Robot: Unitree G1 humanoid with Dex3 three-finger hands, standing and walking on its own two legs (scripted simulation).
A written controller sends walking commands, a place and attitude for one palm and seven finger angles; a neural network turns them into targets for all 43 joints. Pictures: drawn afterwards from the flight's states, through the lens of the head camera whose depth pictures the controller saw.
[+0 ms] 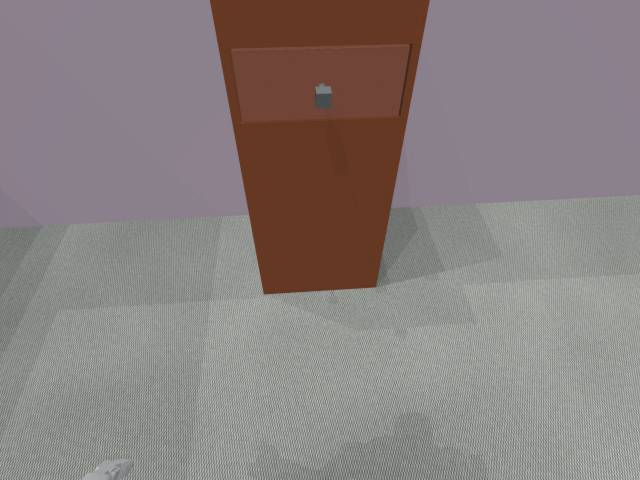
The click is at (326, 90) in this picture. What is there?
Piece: drawer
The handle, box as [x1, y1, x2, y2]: [315, 84, 331, 108]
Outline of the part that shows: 319,84 318,87 315,87 316,108 331,107 330,86 324,86 323,84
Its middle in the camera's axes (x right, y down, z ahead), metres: +0.00 -0.33 +0.87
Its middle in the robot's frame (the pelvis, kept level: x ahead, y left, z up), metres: +0.88 +0.04 +0.06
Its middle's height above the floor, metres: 0.83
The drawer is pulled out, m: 0.00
